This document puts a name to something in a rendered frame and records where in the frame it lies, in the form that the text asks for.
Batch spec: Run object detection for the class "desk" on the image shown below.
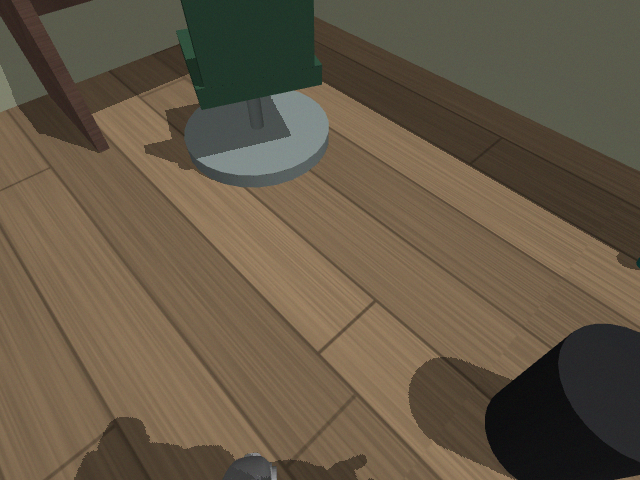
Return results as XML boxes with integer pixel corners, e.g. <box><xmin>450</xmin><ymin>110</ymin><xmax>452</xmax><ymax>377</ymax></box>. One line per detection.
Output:
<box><xmin>0</xmin><ymin>0</ymin><xmax>110</xmax><ymax>153</ymax></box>

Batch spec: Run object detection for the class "office chair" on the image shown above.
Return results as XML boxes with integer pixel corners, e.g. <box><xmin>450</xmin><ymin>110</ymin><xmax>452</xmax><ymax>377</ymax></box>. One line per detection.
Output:
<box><xmin>176</xmin><ymin>0</ymin><xmax>329</xmax><ymax>187</ymax></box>

